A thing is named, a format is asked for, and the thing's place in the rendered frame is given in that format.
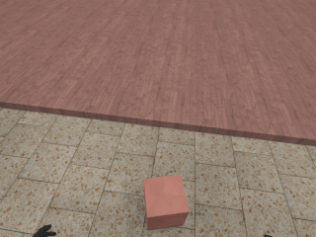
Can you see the carton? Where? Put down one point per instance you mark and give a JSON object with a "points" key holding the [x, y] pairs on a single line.
{"points": [[166, 203]]}

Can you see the left robot hand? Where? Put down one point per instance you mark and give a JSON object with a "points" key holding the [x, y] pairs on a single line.
{"points": [[43, 232]]}

